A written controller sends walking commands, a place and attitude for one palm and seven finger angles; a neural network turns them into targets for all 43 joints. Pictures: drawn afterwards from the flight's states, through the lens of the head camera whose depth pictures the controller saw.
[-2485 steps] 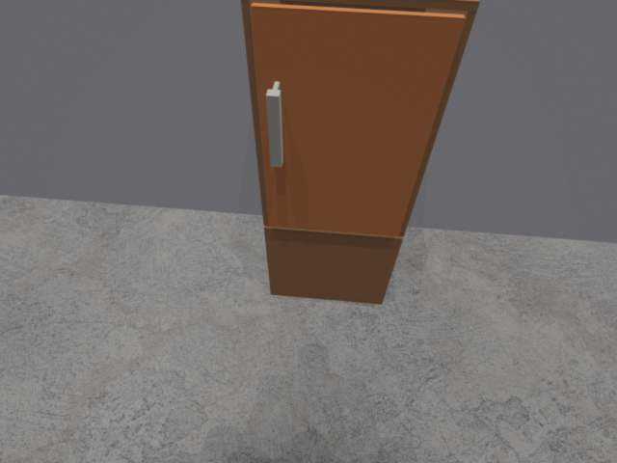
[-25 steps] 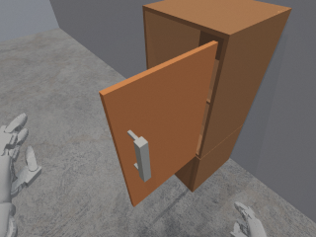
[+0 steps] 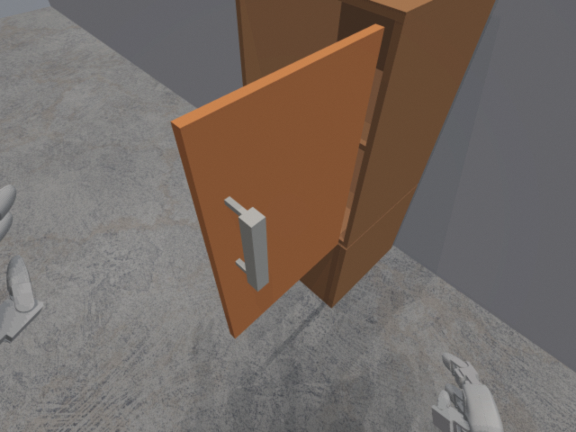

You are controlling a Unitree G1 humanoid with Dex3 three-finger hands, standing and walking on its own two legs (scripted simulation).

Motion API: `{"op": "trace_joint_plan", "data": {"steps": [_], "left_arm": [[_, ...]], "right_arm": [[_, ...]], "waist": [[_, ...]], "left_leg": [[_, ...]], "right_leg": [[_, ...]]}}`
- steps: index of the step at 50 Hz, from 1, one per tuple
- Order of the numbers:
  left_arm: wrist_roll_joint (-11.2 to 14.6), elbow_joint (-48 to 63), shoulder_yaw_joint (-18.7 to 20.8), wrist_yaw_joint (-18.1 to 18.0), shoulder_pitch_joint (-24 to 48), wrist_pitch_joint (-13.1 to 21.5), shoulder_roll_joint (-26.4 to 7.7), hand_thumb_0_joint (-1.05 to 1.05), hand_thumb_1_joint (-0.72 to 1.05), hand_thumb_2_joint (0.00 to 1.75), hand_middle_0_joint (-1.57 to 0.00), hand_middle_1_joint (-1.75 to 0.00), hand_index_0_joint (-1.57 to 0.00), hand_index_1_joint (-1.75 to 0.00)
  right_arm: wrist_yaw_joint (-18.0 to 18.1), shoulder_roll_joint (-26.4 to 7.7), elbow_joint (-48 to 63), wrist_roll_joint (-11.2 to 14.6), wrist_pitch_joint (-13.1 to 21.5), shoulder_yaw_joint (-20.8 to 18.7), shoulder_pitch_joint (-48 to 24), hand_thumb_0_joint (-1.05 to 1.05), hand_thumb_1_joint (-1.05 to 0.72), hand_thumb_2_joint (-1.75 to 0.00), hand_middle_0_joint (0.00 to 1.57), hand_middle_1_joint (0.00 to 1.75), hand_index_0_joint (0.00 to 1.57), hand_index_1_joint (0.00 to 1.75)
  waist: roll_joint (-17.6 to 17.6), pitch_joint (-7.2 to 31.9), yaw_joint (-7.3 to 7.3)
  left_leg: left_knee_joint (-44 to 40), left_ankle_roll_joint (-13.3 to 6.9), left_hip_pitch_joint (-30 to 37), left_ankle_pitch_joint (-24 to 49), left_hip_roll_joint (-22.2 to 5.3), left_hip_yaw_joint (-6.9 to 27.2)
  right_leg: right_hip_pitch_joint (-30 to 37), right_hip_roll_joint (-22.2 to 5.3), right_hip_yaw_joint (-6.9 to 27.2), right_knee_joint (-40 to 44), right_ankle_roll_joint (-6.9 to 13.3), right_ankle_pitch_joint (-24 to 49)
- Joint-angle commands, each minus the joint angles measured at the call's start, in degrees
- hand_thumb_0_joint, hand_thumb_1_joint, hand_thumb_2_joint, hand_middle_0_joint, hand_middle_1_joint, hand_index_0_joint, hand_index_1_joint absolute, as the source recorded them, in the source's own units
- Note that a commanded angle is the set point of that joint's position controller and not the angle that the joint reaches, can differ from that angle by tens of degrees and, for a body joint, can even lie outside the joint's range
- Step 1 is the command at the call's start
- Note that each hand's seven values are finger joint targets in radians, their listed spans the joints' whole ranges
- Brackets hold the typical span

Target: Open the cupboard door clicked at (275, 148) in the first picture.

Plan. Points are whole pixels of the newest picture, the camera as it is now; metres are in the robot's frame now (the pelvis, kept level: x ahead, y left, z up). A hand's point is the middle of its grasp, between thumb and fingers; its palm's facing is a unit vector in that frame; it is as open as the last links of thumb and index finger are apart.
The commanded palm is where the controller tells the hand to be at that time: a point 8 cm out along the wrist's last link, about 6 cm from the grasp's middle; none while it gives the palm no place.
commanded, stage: step back with the hand held close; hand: left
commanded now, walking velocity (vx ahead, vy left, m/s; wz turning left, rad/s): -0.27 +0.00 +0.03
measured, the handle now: (245, 245) +0.38 +0.10 +0.02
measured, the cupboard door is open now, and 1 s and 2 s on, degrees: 91 91 91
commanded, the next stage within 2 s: stop stepping back and stand still in 0.80 s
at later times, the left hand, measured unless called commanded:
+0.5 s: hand out of the picture +0.13 +0.27 +0.18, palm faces +0.50 -0.73 -0.46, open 7.4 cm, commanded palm +0.07 +0.30 +0.18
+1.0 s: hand out of the picture +0.03 +0.21 +0.17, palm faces +0.28 -0.80 -0.53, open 7.4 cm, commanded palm -0.03 +0.26 +0.18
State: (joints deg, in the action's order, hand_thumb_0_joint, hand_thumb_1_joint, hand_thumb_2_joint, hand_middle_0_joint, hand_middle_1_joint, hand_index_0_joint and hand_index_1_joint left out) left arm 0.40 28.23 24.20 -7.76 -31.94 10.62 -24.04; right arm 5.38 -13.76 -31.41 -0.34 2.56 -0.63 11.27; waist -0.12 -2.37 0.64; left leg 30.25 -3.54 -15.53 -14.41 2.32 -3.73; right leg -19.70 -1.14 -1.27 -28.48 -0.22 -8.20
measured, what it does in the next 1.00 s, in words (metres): walks backwards: right foot, then left foot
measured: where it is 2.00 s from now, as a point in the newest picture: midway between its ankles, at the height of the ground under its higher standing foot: outside the picture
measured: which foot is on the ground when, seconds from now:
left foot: down 0.00-0.64, up 0.66-0.78, down 0.80-1.00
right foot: down 0.00-0.34, up 0.36-0.60, down 0.62-0.84, up 0.86-1.00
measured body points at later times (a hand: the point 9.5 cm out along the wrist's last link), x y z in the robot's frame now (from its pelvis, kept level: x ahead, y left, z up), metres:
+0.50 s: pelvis -0.06 -0.01 +0.00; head -0.05 +0.02 +0.45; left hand +0.10 +0.31 +0.20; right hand +0.10 -0.23 -0.07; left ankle +0.02 +0.08 -0.73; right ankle -0.10 -0.13 -0.69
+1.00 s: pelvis -0.18 -0.04 +0.01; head -0.14 -0.01 +0.46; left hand +0.01 +0.25 +0.20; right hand -0.01 -0.28 -0.06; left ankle -0.09 +0.06 -0.73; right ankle -0.21 -0.15 -0.69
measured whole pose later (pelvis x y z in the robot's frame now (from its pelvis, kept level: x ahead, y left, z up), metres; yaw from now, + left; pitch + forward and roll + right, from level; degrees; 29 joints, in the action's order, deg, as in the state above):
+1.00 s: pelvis -0.18 -0.04 +0.01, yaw -2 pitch +1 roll -1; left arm 2.6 34.0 25.3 -7.6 -35.4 10.4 -28.6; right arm 3.4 -11.4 -33.7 -0.4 8.2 0.1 10.1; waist -2.5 -3.7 -0.6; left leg 20.7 -2.1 -18.5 -3.2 -0.2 -1.0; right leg -19.8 2.5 -0.2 -45.3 -0.7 -26.1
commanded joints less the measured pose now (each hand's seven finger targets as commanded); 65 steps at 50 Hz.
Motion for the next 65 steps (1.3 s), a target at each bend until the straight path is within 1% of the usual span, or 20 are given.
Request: {"op": "trace_joint_plan", "data": {"steps": [1,5,11,14,17,18,20,24,29,34,37,39,42,45,49,51,53,55,60,65], "left_arm": [[-1.75,13.21,6.85,-3.08,4.52,3.7,-7.39,0.0,0.9,0.9,-0.2,-0.3,-0.2,-0.3],[-2.7,12.89,7.93,-4.08,5.3,4.49,-8.03,0.0,0.9,0.9,-0.2,-0.3,-0.2,-0.3],[-0.02,13.86,6.63,-2.83,5.33,5.77,-8.82,0.0,0.9,0.9,-0.2,-0.3,-0.2,-0.3],[0.59,15.09,8.77,-2.99,3.71,6.14,-10.71,0.0,0.9,0.9,-0.2,-0.3,-0.2,-0.3],[-0.88,15.5,10.25,-3.0,3.75,7.07,-9.55,0.0,0.9,0.9,-0.2,-0.3,-0.2,-0.3],[-1.47,14.76,10.01,-3.7,4.12,6.76,-9.26,0.0,0.9,0.9,-0.2,-0.3,-0.2,-0.3],[-0.63,13.31,9.14,-3.95,5.3,6.33,-9.25,0.0,0.9,0.9,-0.2,-0.3,-0.2,-0.3],[0.93,13.5,3.92,-2.74,4.11,4.87,-6.36,0.0,0.9,0.9,-0.2,-0.3,-0.2,-0.3],[1.96,14.62,5.82,-1.41,5.54,4.17,-10.64,0.0,0.9,0.9,-0.2,-0.3,-0.2,-0.3],[2.02,13.35,10.2,-1.28,2.76,4.36,-15.08,0.0,0.9,0.9,-0.2,-0.3,-0.2,-0.3],[1.65,12.67,9.72,-0.87,-0.22,3.45,-13.56,0.0,0.9,0.9,-0.2,-0.3,-0.2,-0.3],[1.89,14.28,9.09,-0.79,1.01,4.01,-13.68,0.0,0.9,0.9,-0.2,-0.3,-0.2,-0.3],[2.74,15.18,8.93,-0.07,-3.06,5.01,-13.75,0.0,0.9,0.9,-0.2,-0.3,-0.2,-0.3],[2.62,18.46,8.0,-0.69,-3.0,4.8,-11.93,0.0,0.9,0.9,-0.2,-0.3,-0.2,-0.3],[2.97,17.05,9.26,-2.23,-6.86,1.74,-11.85,0.0,0.9,0.9,-0.2,-0.3,-0.2,-0.3],[2.61,16.06,9.26,-2.98,-5.07,1.33,-11.91,0.0,0.9,0.9,-0.2,-0.3,-0.2,-0.3],[1.81,13.63,8.7,-2.91,-2.94,1.12,-12.14,0.0,0.9,0.9,-0.2,-0.3,-0.2,-0.3],[2.18,15.06,10.42,-2.91,0.93,1.6,-14.81,0.0,0.9,0.9,-0.2,-0.3,-0.2,-0.3],[0.55,8.31,3.7,-2.23,9.34,2.14,-9.36,0.0,0.9,0.9,-0.2,-0.3,-0.2,-0.3],[0.08,7.73,4.95,-2.82,6.85,3.27,-9.79,0.0,0.9,0.9,-0.2,-0.3,-0.2,-0.3]], "right_arm": [[1.33,-7.33,9.45,-1.69,3.76,-2.92,-4.35,0.0,-0.9,-0.9,0.2,0.3,0.2,0.3],[1.52,-6.95,8.94,-2.56,4.84,-3.54,-2.91,0.0,-0.9,-0.9,0.2,0.3,0.2,0.3],[-0.61,-4.82,6.26,0.2,5.32,-2.65,-2.48,0.0,-0.9,-0.9,0.2,0.3,0.2,0.3],[-0.48,-5.12,6.26,0.38,5.38,-2.17,-4.02,0.0,-0.9,-0.9,0.2,0.3,0.2,0.3],[0.19,-7.07,7.37,-0.64,6.36,-2.39,-5.48,0.0,-0.9,-0.9,0.2,0.3,0.2,0.3],[0.59,-5.5,6.57,-2.45,6.82,-2.51,-3.6,0.0,-0.9,-0.9,0.2,0.3,0.2,0.3],[0.24,-4.87,5.41,-1.9,7.89,-2.94,-3.94,0.0,-0.9,-0.9,0.2,0.3,0.2,0.3],[-1.45,-5.03,3.33,-0.63,9.11,-2.36,-4.11,0.0,-0.9,-0.9,0.2,0.3,0.2,0.3],[-1.67,-6.0,3.19,-0.96,7.67,-2.08,-6.65,0.0,-0.9,-0.9,0.2,0.3,0.2,0.3],[-1.04,-3.57,5.4,1.15,5.8,-1.58,-8.29,0.0,-0.9,-0.9,0.2,0.3,0.2,0.3],[-0.28,-2.76,5.94,0.72,4.33,0.43,-8.17,0.0,-0.9,-0.9,0.2,0.3,0.2,0.3],[0.58,-5.0,5.72,0.68,3.89,-0.17,-7.18,0.0,-0.9,-0.9,0.2,0.3,0.2,0.3],[-0.85,-6.23,6.09,0.13,6.31,-2.56,-5.28,0.0,-0.9,-0.9,0.2,0.3,0.2,0.3],[-1.91,-5.85,4.62,-0.22,8.58,-2.69,-3.58,0.0,-0.9,-0.9,0.2,0.3,0.2,0.3],[-1.19,-5.78,5.43,0.23,8.67,-2.21,-4.61,0.0,-0.9,-0.9,0.2,0.3,0.2,0.3],[-0.37,-5.74,5.78,-0.06,8.18,-1.68,-5.41,0.0,-0.9,-0.9,0.2,0.3,0.2,0.3],[-0.1,-5.27,5.42,-0.29,7.28,-1.95,-5.33,0.0,-0.9,-0.9,0.2,0.3,0.2,0.3],[-0.41,-5.4,3.88,-1.21,6.35,-1.93,-5.16,0.0,-0.9,-0.9,0.2,0.3,0.2,0.3],[0.61,-4.82,1.48,-0.18,7.38,-1.56,-4.55,0.0,-0.9,-0.9,0.2,0.3,0.2,0.3],[1.39,-4.89,1.28,-0.42,8.96,-1.37,-2.12,0.0,-0.9,-0.9,0.2,0.3,0.2,0.3]], "waist": [[7.36,4.58,-0.24],[5.24,4.22,-1.16],[-4.92,7.42,-1.87],[-1.33,6.53,-1.22],[18.07,4.85,-0.55],[13.12,4.23,-1.26],[6.5,5.4,-0.79],[12.42,9.46,-0.42],[5.69,11.49,0.6],[-11.49,13.06,0.89],[-5.23,9.76,-0.15],[4.54,10.47,-0.56],[16.12,18.96,0.77],[11.31,16.81,0.73],[10.66,10.01,-0.58],[13.94,6.68,-0.68],[7.41,5.27,-0.97],[-10.49,3.86,-0.57],[-5.73,1.75,-1.68],[-1.72,2.51,-1.08]], "left_leg": [[-16.61,-1.61,-23.27,-15.39,-11.8,14.63],[-11.71,-2.61,-24.98,-16.86,-11.16,14.89],[10.44,2.22,-1.76,-8.59,-2.21,5.79],[1.51,1.38,-0.93,-8.54,-4.36,8.21],[-25.13,-4.71,-26.22,-33.83,-19.96,27.14],[-26.37,-6.1,-25.75,-27.27,-21.64,29.23],[-18.59,-6.64,-12.91,-9.76,-20.02,22.89],[-18.41,-2.86,4.08,3.47,-16.07,15.34],[-11.23,0.76,7.55,15.55,-12.68,9.18],[14.22,3.77,-3.8,-5.41,-1.0,1.52],[4.35,3.95,-9.56,-2.48,-2.53,2.59],[-7.48,2.91,0.76,29.35,-4.89,4.2],[-10.08,-2.45,17.06,59.72,-18.45,17.52],[-11.02,-4.34,14.92,49.62,-18.73,16.2],[-22.58,-2.92,-2.66,-7.61,-14.75,13.69],[-25.89,-0.41,-10.89,-21.34,-11.98,11.77],[-14.74,2.87,-12.07,-19.88,-5.66,5.59],[19.94,4.84,-4.97,-5.4,-1.32,5.75],[17.68,3.52,-5.34,-4.89,-5.04,2.8],[-6.29,0.89,2.18,-6.85,-4.21,0.61]], "right_leg": [[19.26,1.55,3.13,-10.25,0.14,0.14],[17.76,1.0,5.18,-10.51,1.08,1.51],[-5.67,-11.75,17.79,8.79,7.31,-6.87],[-6.93,-7.58,11.75,4.67,4.69,-8.74],[13.28,6.01,2.32,-22.63,-0.97,-11.85],[11.51,6.67,3.51,-30.52,-0.49,-14.62],[2.23,5.08,4.65,-29.16,0.01,-19.02],[0.54,3.92,0.09,-12.0,0.32,-20.2],[6.78,1.07,1.93,10.65,1.75,-1.6],[7.58,-13.62,10.55,8.41,5.07,38.18],[14.88,-12.12,7.54,1.97,5.79,49.7],[11.47,-4.09,3.1,-2.1,0.5,39.3],[0.13,3.72,3.27,-15.53,-0.29,-18.55],[-1.58,3.25,3.89,-20.73,-0.3,-18.53],[7.49,3.3,-0.79,-15.2,-0.5,-19.08],[15.76,4.78,-4.95,-5.74,0.39,-19.32],[17.09,1.52,-2.39,9.26,2.13,-19.9],[-6.45,-20.47,24.39,25.07,11.31,-28.11],[-6.09,-13.82,10.05,17.39,6.43,-24.09],[0.79,-9.28,9.68,10.28,4.57,-20.71]]}}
